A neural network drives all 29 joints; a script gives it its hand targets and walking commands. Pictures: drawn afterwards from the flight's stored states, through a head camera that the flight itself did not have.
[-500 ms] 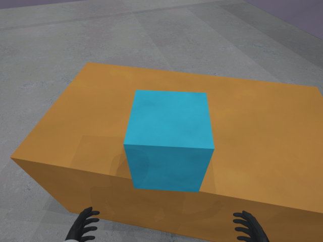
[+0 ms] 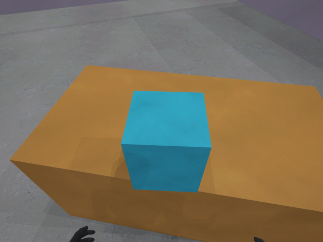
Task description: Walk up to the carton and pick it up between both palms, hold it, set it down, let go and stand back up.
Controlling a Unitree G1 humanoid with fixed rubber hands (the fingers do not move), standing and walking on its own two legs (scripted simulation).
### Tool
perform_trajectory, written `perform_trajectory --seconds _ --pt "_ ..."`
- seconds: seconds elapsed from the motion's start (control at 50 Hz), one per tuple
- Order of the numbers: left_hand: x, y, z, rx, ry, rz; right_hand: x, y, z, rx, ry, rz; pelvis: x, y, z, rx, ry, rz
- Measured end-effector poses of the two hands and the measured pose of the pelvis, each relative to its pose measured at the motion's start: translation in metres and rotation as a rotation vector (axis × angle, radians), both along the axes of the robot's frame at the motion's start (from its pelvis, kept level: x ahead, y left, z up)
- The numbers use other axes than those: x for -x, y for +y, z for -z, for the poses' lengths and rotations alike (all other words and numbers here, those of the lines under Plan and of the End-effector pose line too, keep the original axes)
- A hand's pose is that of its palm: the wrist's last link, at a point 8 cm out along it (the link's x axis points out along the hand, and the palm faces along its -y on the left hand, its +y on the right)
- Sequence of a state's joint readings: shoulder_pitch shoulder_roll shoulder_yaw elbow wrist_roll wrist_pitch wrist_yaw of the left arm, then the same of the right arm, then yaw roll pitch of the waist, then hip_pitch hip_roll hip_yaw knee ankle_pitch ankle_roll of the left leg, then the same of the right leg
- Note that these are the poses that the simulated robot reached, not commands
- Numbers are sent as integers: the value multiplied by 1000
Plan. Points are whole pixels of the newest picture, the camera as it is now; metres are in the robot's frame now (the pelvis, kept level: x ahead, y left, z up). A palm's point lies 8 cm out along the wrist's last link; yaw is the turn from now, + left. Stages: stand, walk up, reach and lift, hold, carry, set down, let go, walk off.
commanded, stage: stand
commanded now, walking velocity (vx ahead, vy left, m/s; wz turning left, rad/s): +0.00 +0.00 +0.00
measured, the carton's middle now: (166, 143) +0.42 +0.00 -0.02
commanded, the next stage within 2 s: none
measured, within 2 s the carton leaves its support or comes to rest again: neither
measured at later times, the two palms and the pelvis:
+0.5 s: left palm out of the picture +0.04 +0.25 -0.12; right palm out of the picture +0.03 -0.23 -0.12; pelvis +0.00 +0.01 +0.00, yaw +0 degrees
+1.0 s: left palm out of the picture -0.03 +0.24 -0.14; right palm out of the picture -0.03 -0.19 -0.14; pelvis +0.00 +0.02 +0.01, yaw +0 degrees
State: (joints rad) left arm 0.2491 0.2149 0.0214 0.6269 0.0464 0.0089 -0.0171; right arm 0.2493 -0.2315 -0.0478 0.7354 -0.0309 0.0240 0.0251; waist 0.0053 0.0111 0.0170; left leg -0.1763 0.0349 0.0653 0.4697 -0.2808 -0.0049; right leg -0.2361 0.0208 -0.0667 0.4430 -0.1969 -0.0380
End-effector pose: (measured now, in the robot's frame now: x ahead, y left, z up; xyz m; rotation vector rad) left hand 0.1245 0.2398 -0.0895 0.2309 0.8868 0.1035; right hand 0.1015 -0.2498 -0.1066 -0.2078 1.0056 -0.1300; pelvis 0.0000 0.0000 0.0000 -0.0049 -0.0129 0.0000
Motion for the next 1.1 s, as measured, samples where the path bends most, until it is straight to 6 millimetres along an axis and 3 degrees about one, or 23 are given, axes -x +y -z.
perform_trajectory --seconds 0.18,0.42,0.64,1.1 --pt "28 -1 15 26 85 -18 40 3 10 -1 97 43 -2 5 -1 -3 17 4" --pt "65 12 27 15 196 -86 61 16 15 2 166 58 -4 12 -4 -4 14 5" --pt "105 19 36 12 335 -126 97 28 24 -12 288 93 -4 18 -5 -9 5 9" --pt "160 -3 53 78 538 -146 139 62 33 -59 425 113 -4 26 -5 -5 -13 6"
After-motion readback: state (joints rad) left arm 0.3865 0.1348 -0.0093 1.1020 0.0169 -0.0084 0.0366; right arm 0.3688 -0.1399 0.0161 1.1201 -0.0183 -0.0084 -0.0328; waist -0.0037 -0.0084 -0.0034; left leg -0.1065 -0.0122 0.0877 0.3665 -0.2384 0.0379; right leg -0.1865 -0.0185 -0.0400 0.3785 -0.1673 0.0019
